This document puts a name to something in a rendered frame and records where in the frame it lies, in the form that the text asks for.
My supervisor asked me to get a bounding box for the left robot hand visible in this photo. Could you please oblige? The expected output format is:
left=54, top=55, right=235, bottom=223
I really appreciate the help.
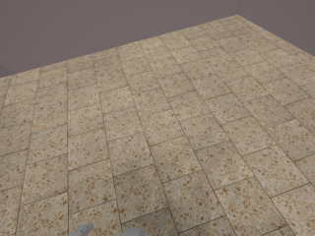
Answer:
left=69, top=222, right=94, bottom=236

